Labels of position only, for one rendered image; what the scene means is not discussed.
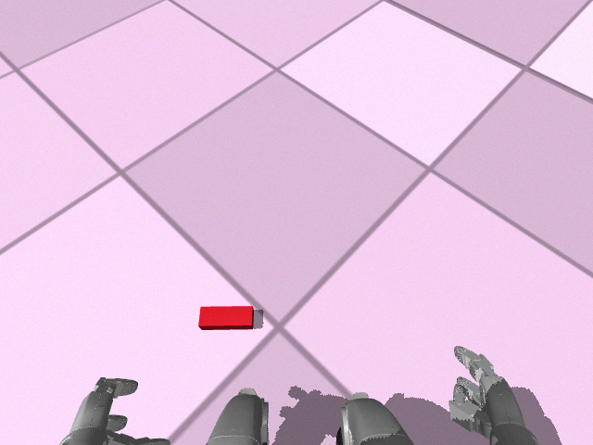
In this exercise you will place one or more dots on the left robot hand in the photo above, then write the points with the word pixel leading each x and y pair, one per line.
pixel 95 408

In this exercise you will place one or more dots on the left robot arm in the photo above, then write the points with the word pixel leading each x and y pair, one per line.
pixel 85 436

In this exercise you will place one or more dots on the carton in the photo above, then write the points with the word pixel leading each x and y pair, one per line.
pixel 226 318

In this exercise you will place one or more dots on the right robot hand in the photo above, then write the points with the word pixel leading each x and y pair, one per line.
pixel 489 405

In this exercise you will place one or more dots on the right robot arm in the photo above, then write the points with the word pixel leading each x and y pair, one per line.
pixel 511 434

